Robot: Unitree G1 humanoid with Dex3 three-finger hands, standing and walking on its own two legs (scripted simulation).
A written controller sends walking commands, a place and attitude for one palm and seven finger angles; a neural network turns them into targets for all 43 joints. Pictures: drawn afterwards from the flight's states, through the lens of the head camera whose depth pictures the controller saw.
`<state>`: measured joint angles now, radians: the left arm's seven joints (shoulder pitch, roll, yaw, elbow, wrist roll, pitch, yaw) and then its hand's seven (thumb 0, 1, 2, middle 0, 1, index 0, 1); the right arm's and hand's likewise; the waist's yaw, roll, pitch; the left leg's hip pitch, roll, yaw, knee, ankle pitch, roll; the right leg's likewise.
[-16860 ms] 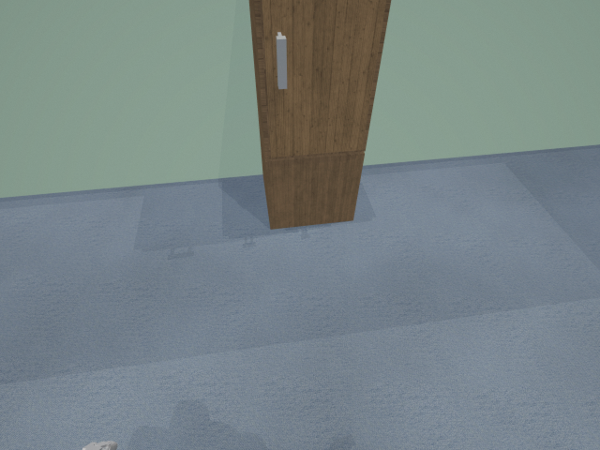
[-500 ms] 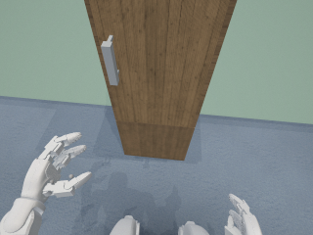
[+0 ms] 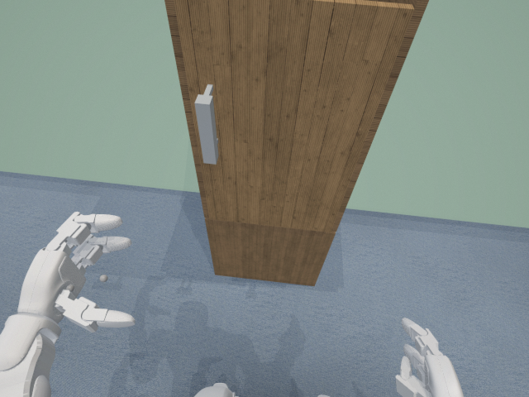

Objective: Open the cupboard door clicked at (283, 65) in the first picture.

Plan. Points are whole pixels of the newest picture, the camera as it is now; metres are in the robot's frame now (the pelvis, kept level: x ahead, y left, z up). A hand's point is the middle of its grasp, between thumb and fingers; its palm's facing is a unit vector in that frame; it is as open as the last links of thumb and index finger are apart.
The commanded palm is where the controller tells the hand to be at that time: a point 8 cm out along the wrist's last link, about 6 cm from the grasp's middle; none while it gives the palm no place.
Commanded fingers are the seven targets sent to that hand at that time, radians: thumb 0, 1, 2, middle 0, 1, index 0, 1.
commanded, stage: raise the hand with hooked fingers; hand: left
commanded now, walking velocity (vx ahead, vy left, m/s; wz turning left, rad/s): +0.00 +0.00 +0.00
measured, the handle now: (210, 125) +0.58 +0.15 +0.07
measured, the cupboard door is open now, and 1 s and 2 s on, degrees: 0 0 0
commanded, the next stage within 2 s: move the hooked fingers beside the handle in 0.88 s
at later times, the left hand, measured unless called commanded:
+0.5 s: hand (86, 232) +0.30 +0.26 +0.10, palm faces -0.02 -1.00 -0.03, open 14.0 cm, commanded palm +0.27 +0.31 +0.10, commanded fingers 0.00 -0.50 0.30 -0.30 -1.20 -0.30 -1.20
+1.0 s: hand (99, 240) +0.29 +0.25 +0.09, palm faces -0.02 -1.00 -0.02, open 14.0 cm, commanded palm +0.28 +0.30 +0.10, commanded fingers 0.00 -0.50 0.30 -0.30 -1.20 -0.30 -1.20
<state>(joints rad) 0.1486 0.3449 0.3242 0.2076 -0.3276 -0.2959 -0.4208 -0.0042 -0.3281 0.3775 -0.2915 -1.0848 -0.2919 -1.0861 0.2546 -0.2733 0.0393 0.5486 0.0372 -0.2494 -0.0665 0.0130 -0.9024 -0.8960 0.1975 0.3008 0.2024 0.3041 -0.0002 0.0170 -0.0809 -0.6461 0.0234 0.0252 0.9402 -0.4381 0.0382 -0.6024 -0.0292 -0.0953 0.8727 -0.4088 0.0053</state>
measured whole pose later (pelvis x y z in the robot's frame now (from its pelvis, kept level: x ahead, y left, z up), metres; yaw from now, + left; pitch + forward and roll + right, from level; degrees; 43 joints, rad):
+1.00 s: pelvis +0.00 -0.02 +0.01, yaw -1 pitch +7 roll -1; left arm -0.08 0.42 0.44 0.49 -0.36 -0.25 -0.57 -0.01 -0.50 0.30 -0.30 -1.20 -0.30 -1.20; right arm 0.28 -0.29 0.06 0.57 0.04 -0.21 -0.09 0.01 -0.90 -0.90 0.20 0.30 0.20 0.30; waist 0.00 0.03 -0.06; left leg -0.56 0.04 0.03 0.83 -0.39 0.01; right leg -0.53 -0.01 -0.09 0.79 -0.37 -0.02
